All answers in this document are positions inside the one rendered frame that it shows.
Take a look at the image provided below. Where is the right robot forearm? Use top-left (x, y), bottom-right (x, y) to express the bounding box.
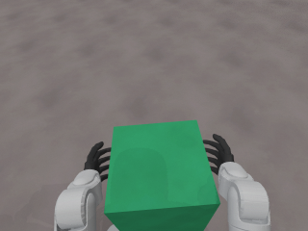
top-left (218, 162), bottom-right (271, 231)

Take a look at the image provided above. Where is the carton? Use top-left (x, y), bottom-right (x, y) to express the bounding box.
top-left (104, 119), bottom-right (220, 231)

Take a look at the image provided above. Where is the robot left hand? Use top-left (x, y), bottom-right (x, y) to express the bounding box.
top-left (84, 141), bottom-right (112, 182)

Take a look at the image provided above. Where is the robot right hand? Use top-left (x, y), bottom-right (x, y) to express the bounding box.
top-left (203, 134), bottom-right (234, 175)

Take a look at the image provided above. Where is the left robot forearm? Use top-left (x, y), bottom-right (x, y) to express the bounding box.
top-left (54, 169), bottom-right (103, 231)

